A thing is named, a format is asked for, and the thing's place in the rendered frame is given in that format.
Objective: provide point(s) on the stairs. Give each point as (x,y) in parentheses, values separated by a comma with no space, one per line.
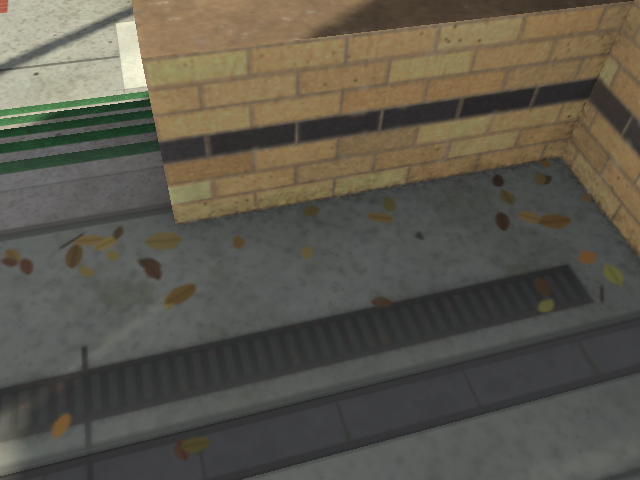
(73,126)

